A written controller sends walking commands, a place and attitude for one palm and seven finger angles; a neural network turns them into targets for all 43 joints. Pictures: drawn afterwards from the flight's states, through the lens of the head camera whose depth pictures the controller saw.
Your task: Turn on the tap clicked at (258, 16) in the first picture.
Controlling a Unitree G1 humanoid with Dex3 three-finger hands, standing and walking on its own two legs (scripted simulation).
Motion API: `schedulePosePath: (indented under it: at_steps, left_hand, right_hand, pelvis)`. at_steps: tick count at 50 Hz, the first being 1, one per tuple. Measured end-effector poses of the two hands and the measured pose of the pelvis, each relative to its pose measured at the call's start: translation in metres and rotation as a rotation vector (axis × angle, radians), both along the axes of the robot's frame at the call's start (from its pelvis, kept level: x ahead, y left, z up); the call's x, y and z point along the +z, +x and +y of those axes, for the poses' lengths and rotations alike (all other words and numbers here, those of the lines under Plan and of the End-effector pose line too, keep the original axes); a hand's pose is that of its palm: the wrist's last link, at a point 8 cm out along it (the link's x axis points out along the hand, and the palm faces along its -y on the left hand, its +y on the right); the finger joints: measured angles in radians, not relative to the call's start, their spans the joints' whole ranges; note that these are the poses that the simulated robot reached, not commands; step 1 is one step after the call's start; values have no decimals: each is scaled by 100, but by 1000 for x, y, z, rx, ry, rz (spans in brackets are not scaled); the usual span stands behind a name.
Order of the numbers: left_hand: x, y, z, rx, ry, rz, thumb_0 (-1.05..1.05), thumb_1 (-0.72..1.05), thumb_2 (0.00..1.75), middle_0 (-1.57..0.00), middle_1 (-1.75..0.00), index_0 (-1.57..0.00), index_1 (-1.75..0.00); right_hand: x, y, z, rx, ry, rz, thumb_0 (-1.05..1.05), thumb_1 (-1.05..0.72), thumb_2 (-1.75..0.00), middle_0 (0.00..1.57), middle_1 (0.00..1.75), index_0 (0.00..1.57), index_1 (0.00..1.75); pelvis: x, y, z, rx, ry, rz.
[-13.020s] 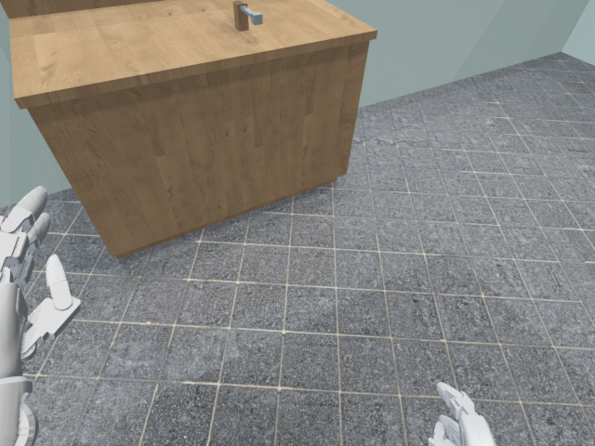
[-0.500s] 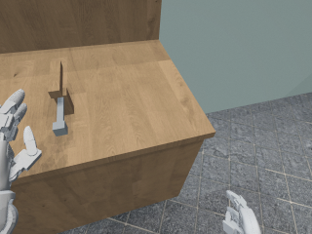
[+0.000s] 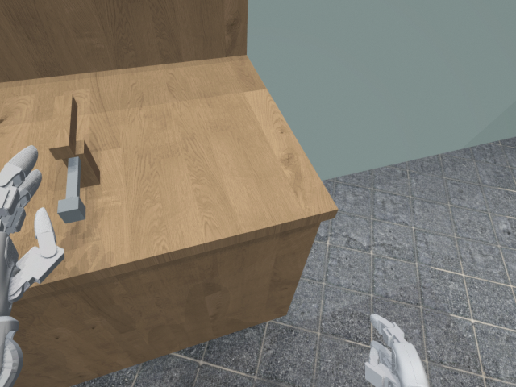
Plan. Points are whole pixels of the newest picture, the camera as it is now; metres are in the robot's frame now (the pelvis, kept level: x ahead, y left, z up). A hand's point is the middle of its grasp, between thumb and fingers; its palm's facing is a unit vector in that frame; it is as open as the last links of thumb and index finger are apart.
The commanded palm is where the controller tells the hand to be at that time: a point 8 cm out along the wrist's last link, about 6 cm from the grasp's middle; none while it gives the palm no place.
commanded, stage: come to a stop and stand still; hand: left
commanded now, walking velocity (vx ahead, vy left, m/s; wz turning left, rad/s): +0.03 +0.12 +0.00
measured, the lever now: (72, 210) +0.33 +0.32 +0.07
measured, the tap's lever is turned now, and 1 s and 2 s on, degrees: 0 0 0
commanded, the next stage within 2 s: look again from close up in 0.98 s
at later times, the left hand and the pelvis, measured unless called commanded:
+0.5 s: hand (25, 204) +0.27 +0.30 +0.18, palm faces +0.46 -0.81 -0.36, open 7.4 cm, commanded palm +0.18 +0.30 +0.17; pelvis +0.01 +0.02 +0.00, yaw -1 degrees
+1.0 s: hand (2, 247) +0.22 +0.31 +0.16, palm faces +0.39 -0.86 -0.33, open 7.4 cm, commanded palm +0.16 +0.34 +0.17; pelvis +0.00 +0.06 +0.00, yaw -1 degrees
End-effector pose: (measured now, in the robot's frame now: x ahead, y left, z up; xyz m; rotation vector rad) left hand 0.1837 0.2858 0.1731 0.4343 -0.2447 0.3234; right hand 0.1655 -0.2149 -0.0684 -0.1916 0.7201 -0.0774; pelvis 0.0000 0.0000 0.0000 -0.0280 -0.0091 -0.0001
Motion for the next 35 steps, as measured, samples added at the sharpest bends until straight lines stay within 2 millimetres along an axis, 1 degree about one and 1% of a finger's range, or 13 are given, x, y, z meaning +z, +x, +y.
schedulePosePath:
  at_steps: [4,8,14,17,18,20,22,23,26,28,30,32,35]
  left_hand:
    - [-3,-3,-8,14,-10,20,2,89,90,-21,-30,-21,-30]
    - [-8,-3,-10,38,-25,40,1,89,90,-21,-30,-21,-30]
    - [-10,5,-1,59,-30,40,2,89,90,-21,-30,-21,-30]
    - [-9,10,5,57,-20,32,2,89,90,-21,-30,-21,-30]
    - [-2,14,11,51,43,21,2,89,90,-22,-30,-21,-30]
    - [13,26,35,63,122,-62,2,88,90,-22,-30,-22,-30]
    - [19,36,52,101,100,-115,2,89,90,-22,-30,-21,-30]
    - [18,39,55,105,79,-127,2,89,90,-22,-30,-21,-30]
    - [9,42,43,36,30,-102,2,90,90,-21,-30,-20,-30]
    - [-1,39,32,-38,12,-56,2,90,90,-21,-30,-20,-30]
    - [-11,34,28,-89,7,-11,2,90,90,-21,-30,-20,-30]
    - [-15,29,33,-100,16,13,1,89,90,-21,-30,-21,-30]
    - [-14,20,53,-53,34,5,2,89,90,-22,-30,-21,-30]
  right_hand:
    - [-3,-2,-15,-12,-18,7,1,-90,-90,21,30,20,30]
    - [-6,-1,-27,-26,-45,22,1,-90,-90,20,30,20,30]
    - [-8,5,-29,-39,-70,42,1,-90,-90,20,30,20,30]
    - [-6,11,-22,-41,-69,37,1,-90,-90,20,30,20,30]
    - [-6,13,-19,-23,-79,33,1,-90,-90,20,30,20,30]
    - [-6,16,-9,15,-79,40,1,-90,-90,20,30,20,30]
    - [-4,19,0,28,-57,26,1,-90,-90,20,30,20,30]
    - [-3,20,5,28,-44,11,1,-90,-90,20,30,20,30]
    - [3,22,18,11,-14,-42,1,-90,-90,20,30,20,30]
    - [6,22,27,-2,-8,-64,1,-90,-90,20,30,20,30]
    - [8,20,34,-12,-11,-70,1,-90,-90,21,30,20,30]
    - [9,17,41,-13,-21,-61,1,-90,-90,21,30,20,30]
    - [7,13,50,4,-36,-36,1,-90,-90,21,30,20,30]
  pelvis:
    - [0,3,-7,2,-5,3]
    - [-1,7,-8,10,-10,8]
    - [-2,14,-2,16,-4,8]
    - [-2,17,3,12,4,5]
    - [-2,17,4,14,-1,8]
    - [-3,15,5,9,1,19]
    - [-3,13,11,-5,4,21]
    - [-3,13,15,-13,5,20]
    - [-4,14,29,-30,6,19]
    - [-4,15,37,-33,5,18]
    - [-4,15,42,-32,5,17]
    - [-5,14,46,-26,5,14]
    - [-5,11,51,-17,1,8]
